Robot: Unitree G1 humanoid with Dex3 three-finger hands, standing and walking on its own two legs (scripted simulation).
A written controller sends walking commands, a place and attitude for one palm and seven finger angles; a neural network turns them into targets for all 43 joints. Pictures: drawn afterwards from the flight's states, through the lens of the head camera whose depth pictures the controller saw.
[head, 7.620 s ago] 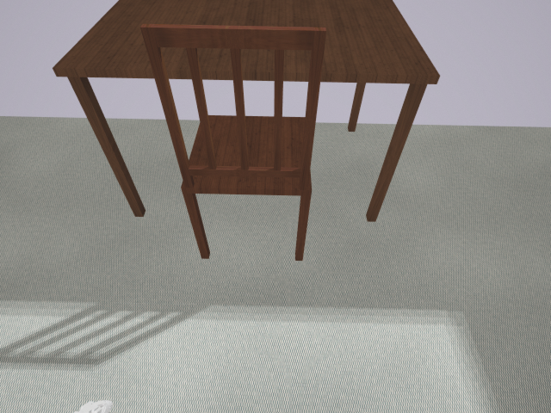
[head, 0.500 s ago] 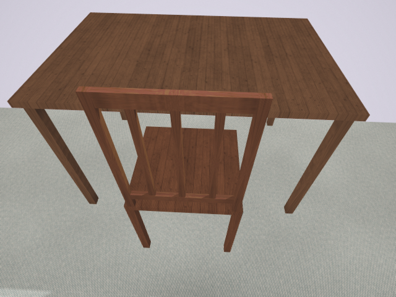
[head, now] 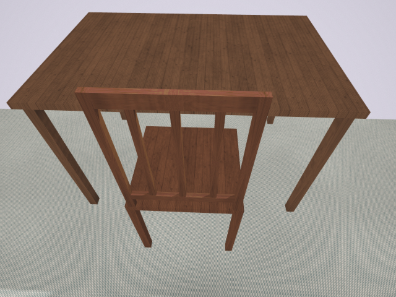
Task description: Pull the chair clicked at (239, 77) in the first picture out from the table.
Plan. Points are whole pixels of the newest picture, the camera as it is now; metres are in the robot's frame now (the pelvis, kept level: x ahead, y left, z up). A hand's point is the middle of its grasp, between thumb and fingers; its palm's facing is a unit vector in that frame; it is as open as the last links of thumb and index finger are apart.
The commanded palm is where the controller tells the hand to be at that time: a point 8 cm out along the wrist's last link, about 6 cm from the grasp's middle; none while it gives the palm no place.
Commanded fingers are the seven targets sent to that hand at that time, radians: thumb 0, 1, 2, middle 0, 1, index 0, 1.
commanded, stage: come to a stop and stand still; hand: left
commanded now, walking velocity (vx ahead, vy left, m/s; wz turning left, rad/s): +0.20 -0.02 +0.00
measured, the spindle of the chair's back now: (179, 160) +0.47 +0.08 -0.06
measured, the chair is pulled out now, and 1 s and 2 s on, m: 0.00 0.00 0.00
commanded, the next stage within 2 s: look again from close up in 0.94 s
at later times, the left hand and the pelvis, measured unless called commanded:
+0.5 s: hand out of the picture -0.02 +0.18 -0.18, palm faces +0.04 -0.98 -0.17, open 7.3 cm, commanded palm none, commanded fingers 0.00 0.90 0.90 -0.20 -0.30 -0.20 -0.30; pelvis -0.02 +0.01 +0.00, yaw +1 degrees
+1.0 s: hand out of the picture -0.06 +0.17 -0.18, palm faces +0.05 -0.99 -0.15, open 7.4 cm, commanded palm none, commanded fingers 0.00 0.90 0.90 -0.20 -0.30 -0.20 -0.30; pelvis -0.02 +0.02 +0.00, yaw +1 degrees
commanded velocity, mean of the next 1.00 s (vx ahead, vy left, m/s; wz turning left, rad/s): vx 0.00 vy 0.00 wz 0.00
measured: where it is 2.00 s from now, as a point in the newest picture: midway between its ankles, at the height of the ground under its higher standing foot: outside the picture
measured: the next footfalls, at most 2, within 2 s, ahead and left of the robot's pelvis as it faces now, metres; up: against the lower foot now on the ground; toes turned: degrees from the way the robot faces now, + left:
none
